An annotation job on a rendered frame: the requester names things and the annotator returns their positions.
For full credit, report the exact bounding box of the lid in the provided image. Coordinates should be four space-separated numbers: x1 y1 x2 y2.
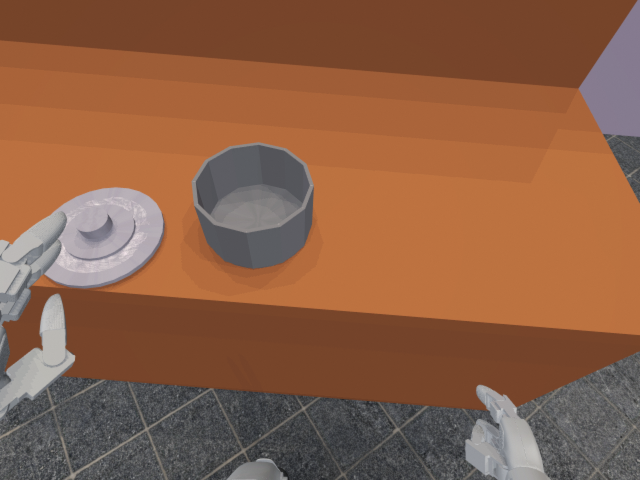
44 187 165 289

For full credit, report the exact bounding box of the knob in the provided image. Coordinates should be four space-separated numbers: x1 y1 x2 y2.
75 207 113 239

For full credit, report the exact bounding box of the table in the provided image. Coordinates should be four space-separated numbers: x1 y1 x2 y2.
0 0 640 411

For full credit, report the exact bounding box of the robot left hand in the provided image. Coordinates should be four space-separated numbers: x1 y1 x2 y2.
0 211 75 421

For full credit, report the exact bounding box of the robot right hand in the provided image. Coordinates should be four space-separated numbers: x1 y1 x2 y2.
465 385 544 480

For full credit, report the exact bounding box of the robot left shin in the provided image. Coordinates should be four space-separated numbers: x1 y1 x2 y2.
256 458 280 471

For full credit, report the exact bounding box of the pot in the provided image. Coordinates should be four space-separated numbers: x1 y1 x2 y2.
192 142 314 269

